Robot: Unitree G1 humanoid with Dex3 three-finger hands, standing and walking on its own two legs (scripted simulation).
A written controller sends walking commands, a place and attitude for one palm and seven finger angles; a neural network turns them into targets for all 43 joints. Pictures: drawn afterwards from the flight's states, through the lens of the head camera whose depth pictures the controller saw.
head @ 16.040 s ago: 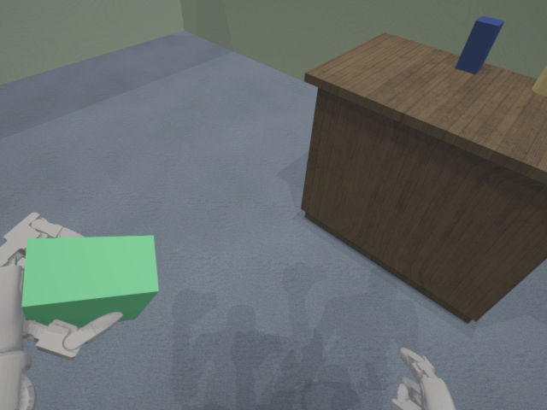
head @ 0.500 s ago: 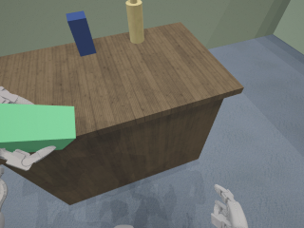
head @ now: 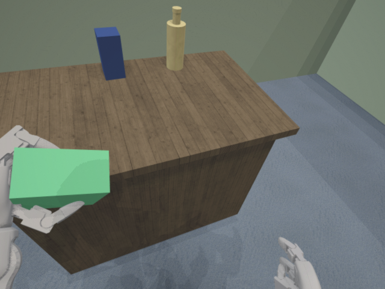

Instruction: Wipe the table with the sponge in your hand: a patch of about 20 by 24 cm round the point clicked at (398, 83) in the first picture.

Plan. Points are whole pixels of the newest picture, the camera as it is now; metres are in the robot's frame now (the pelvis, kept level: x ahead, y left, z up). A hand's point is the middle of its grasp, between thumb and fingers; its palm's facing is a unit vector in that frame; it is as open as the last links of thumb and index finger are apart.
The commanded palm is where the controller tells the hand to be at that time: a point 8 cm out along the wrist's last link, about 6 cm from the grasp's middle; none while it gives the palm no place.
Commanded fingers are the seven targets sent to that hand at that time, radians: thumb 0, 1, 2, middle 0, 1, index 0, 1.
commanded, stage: come to a stop and stand still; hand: left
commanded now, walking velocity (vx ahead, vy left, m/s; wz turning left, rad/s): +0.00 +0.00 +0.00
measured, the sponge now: (74, 181) +0.23 +0.22 +0.15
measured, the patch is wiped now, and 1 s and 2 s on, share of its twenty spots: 0.00 0.00 0.00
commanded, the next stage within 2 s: look again from close up in 0.64 s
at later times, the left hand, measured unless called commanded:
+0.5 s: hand (47, 171) +0.24 +0.27 +0.15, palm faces +0.39 -0.84 -0.36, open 10.6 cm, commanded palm +0.18 +0.30 +0.17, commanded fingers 0.00 0.10 1.30 -1.20 -1.60 -1.20 -1.60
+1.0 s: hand (52, 179) +0.23 +0.25 +0.15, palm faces +0.40 -0.83 -0.38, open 10.6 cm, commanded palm +0.18 +0.29 +0.17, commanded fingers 0.00 0.10 1.30 -1.20 -1.60 -1.20 -1.60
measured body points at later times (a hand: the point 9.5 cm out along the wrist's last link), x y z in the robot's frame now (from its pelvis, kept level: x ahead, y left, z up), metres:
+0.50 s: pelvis +0.03 +0.01 +0.00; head +0.05 +0.04 +0.45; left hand +0.22 +0.31 +0.17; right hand +0.23 -0.19 -0.06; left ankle +0.06 +0.10 -0.74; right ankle +0.05 -0.12 -0.74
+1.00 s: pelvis +0.03 +0.00 +0.00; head +0.04 +0.01 +0.45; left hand +0.21 +0.30 +0.17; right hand +0.22 -0.21 -0.07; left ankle +0.06 +0.10 -0.74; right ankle +0.05 -0.12 -0.74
